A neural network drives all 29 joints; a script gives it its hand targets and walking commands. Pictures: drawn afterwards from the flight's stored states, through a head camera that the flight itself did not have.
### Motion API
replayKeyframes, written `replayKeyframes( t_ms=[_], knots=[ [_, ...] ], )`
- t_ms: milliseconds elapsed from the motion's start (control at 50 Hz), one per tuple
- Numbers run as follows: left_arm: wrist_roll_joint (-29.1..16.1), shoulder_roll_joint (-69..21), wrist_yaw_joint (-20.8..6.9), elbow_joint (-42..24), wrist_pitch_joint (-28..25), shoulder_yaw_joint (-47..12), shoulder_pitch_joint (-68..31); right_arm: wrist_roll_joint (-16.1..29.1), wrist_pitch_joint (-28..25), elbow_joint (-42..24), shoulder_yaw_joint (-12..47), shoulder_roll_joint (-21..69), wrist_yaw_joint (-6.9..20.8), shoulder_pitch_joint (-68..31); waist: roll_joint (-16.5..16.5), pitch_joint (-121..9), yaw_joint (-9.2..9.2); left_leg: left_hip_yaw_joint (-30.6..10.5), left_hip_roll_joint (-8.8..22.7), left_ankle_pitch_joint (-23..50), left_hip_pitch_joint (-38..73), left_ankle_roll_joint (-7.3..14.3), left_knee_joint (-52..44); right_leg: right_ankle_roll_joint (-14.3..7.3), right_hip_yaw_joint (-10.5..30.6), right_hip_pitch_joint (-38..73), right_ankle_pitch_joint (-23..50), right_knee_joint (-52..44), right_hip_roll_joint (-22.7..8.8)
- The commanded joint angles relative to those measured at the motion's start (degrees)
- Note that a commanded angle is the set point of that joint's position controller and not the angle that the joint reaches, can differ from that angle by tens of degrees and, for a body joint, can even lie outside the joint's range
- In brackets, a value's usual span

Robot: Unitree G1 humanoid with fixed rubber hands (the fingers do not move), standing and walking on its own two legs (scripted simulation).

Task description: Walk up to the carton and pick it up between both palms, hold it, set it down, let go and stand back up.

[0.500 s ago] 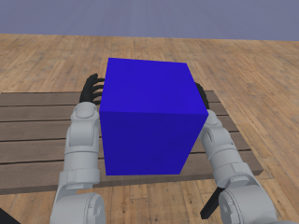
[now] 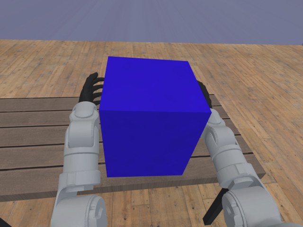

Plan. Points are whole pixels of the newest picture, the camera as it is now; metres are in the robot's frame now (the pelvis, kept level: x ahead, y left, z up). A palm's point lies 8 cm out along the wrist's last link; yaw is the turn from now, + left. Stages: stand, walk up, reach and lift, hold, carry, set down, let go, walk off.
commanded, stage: hold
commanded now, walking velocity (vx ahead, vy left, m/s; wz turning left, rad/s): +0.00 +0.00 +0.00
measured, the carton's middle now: (147, 119) +0.36 -0.01 +0.14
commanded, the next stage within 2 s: none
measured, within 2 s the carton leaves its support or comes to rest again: neither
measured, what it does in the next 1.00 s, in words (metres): stands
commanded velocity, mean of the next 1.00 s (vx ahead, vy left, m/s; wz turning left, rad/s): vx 0.00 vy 0.00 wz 0.00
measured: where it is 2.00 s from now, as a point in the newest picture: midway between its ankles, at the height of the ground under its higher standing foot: outside the picture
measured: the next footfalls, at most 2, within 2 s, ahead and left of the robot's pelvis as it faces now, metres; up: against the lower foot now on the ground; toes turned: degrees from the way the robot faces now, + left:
none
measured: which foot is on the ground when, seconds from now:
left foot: down 0.00-1.00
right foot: down 0.00-1.00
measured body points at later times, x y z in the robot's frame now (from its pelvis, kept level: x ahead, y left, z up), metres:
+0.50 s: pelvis +0.00 -0.01 +0.00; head -0.06 +0.03 +0.44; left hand +0.37 +0.15 +0.21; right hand +0.37 -0.16 +0.20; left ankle +0.04 +0.10 -0.75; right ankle +0.00 -0.12 -0.75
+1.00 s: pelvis +0.00 -0.01 +0.00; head -0.06 +0.03 +0.44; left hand +0.38 +0.15 +0.21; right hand +0.37 -0.15 +0.20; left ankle +0.04 +0.10 -0.75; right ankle +0.00 -0.12 -0.75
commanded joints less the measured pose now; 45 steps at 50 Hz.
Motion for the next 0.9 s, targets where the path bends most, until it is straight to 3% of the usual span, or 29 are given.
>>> replayKeyframes(
  t_ms=[0,120,180,320,360,440,540,600,640,740,880],
  knots=[
    [-8.04,-37.21,-7.05,-2.11,-2.61,-27.04,-36.16,3.32,-4.75,-20.21,19.75,36.0,4.89,-53.52,4.31,-22.76,1.08,-1.1,-0.7,8.32,11.38,-2.11,-2.2,1.63,-0.91,-2.74,5.99,-2.04,3.18],
    [-7.63,-36.22,-7.48,-2.19,-2.33,-25.45,-34.47,4.81,-3.93,-18.91,21.24,35.34,3.77,-51.52,3.12,-24.14,0.45,-0.99,-1.39,13.95,13.43,-2.15,-0.48,2.56,-0.55,0.16,12.98,-1.57,3.41],
    [-6.8,-35.11,-8.22,-2.31,-1.84,-24.36,-34.22,4.79,-3.14,-17.92,21.01,35.16,3.17,-50.21,2.86,-21.78,0.07,-0.8,-1.8,12.65,12.57,-1.95,-0.98,2.94,-0.36,0.57,12.51,-1.84,3.08],
    [-8.4,-35.91,-7.92,-10.26,-0.31,-28.36,-35.78,8.36,-1.78,-23.53,24.61,36.47,2.1,-50.84,4.46,-22.84,-0.52,-1.24,-1.77,19.89,13.72,-3.11,0.81,2.75,-0.41,1.75,16.42,-1.03,3.79],
    [-8.34,-35.93,-7.94,-11.12,0.63,-29.19,-35.52,8.53,-0.89,-23.45,24.1,36.15,2.0,-49.61,5.86,-20.81,-0.91,-1.15,-1.76,18.31,13.4,-3.53,0.38,2.39,-0.35,0.72,13.69,-1.54,3.55],
    [-6.79,-35.27,-8.7,-8.92,2.4,-27.4,-35.83,7.09,0.67,-21.06,21.27,35.41,2.34,-49.4,5.6,-16.34,-0.8,-0.73,-1.41,10.33,10.16,-3.0,-2.25,1.95,-0.42,-0.66,5.9,-2.58,3.19],
    [-6.86,-34.55,-9.34,-6.84,2.82,-25.93,-36.76,6.19,0.84,-21.81,20.64,36.14,2.63,-52.57,3.64,-18.15,-0.14,-0.41,-1.51,7.25,9.31,-1.73,-2.9,2.43,-0.2,-0.12,5.31,-2.61,2.73],
    [-6.69,-34.78,-9.35,-7.06,2.66,-25.39,-37.64,6.05,0.83,-20.54,20.14,36.28,2.89,-52.44,4.44,-18.63,-0.05,-0.27,-1.29,7.05,9.39,-1.83,-3.18,2.2,-0.39,-0.16,4.33,-2.29,2.89],
    [-7.79,-34.91,-9.14,-7.83,2.39,-26.28,-37.9,6.47,0.23,-23.12,21.18,36.75,2.93,-54.05,3.86,-21.87,0.21,-0.29,-1.39,9.41,10.38,-1.74,-2.06,2.22,-0.38,0.6,6.4,-2.03,3.12],
    [-6.72,-34.13,-9.16,-4.44,2.54,-23.67,-36.8,5.88,0.24,-21.15,20.87,36.47,2.93,-54.47,2.66,-20.05,1.3,0.15,-1.66,7.57,9.67,-0.77,-2.51,2.38,-0.2,-0.37,4.72,-2.63,2.87],
    [-7.14,-34.11,-9.43,-7.13,2.25,-25.05,-37.5,6.81,0.28,-20.99,21.35,36.5,2.4,-52.63,4.1,-21.2,-0.08,-0.03,-1.88,11.34,10.92,-1.73,-1.39,2.59,-0.14,0.94,8.72,-2.02,3.04]
  ],
)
